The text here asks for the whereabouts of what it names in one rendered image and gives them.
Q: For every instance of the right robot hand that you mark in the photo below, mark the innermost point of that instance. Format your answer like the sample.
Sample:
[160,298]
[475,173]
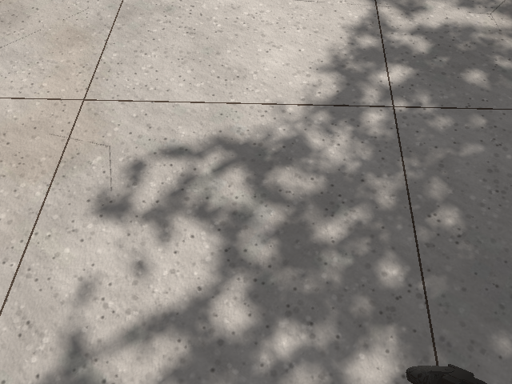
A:
[440,375]

